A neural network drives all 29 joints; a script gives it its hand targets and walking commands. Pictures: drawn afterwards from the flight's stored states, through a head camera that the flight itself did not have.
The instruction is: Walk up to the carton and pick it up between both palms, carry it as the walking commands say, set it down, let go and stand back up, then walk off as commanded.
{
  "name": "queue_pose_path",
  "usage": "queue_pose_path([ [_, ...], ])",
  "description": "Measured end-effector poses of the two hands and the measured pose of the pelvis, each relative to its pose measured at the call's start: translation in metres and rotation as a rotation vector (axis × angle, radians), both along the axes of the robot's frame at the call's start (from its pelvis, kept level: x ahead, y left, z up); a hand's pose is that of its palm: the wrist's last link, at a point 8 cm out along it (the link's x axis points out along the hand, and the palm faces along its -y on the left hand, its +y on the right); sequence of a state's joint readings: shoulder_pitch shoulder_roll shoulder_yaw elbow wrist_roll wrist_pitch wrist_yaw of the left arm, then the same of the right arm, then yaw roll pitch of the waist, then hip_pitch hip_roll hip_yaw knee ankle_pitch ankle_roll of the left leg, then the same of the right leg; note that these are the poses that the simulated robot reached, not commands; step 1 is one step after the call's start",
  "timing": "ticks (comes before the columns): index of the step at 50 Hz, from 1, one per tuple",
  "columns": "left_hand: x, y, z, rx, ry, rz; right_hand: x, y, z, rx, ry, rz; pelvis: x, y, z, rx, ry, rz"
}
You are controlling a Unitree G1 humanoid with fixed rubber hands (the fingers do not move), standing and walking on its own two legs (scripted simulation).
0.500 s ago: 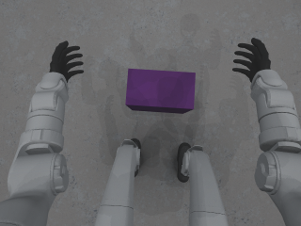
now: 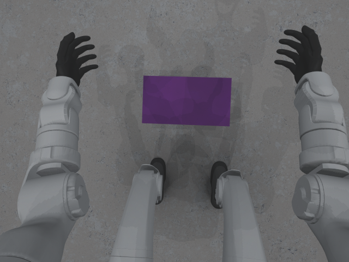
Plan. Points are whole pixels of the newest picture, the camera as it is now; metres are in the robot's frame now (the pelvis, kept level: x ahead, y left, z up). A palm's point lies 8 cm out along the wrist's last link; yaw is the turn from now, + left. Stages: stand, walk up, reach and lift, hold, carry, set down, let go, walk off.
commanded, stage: reach and lift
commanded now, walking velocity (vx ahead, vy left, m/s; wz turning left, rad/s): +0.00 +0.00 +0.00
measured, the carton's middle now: (185, 104) +0.44 +0.02 -0.50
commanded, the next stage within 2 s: none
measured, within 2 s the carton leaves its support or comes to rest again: neither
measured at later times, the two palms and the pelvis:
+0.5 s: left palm (102, 89) +0.45 +0.26 -0.29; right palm (270, 85) +0.48 -0.21 -0.28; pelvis -0.07 -0.01 -0.15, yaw +0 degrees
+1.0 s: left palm (121, 96) +0.45 +0.25 -0.43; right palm (250, 92) +0.48 -0.20 -0.42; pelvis -0.07 +0.00 -0.25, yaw +0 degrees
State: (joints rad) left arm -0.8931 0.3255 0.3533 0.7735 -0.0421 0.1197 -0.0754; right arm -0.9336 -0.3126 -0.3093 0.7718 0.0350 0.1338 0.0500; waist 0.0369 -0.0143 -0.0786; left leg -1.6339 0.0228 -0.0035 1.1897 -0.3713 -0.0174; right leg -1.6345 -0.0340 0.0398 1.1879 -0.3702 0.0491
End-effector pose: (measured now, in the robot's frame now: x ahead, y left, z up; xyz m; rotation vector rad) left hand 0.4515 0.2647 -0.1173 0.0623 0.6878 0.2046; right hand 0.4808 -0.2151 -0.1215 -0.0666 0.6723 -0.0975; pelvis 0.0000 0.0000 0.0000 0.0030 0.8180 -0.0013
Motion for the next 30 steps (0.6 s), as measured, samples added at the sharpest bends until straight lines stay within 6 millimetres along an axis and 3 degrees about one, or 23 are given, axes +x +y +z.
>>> queue_pose_path([
  [5, 0.006, 0.005, -0.022, 0.005, -0.023, 0.004, 0.006, 0.000, -0.023, -0.003, -0.028, -0.001, -0.009, -0.006, -0.028, 0.000, 0.029, 0.005],
  [15, 0.002, -0.002, -0.098, 0.009, -0.024, -0.016, -0.001, 0.011, -0.098, -0.002, -0.030, 0.002, -0.039, -0.010, -0.097, 0.000, 0.037, 0.010],
  [23, -0.002, -0.003, -0.158, 0.001, 0.009, -0.004, -0.004, 0.005, -0.150, -0.024, -0.011, -0.011, -0.061, -0.008, -0.140, -0.002, -0.068, 0.002],
  [30, 0.001, 0.000, -0.202, 0.008, -0.022, 0.017, -0.001, 0.016, -0.199, -0.016, -0.021, -0.013, -0.074, -0.004, -0.166, 0.000, -0.240, -0.004],
])
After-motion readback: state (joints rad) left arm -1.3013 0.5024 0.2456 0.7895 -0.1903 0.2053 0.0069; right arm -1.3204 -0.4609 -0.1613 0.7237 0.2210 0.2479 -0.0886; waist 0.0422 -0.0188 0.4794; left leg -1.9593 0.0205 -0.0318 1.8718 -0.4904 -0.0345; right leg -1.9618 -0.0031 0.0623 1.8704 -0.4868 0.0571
